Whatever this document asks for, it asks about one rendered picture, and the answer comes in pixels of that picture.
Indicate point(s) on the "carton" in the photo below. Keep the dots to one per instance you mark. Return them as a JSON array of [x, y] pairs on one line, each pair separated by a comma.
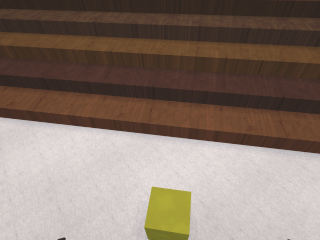
[[168, 214]]

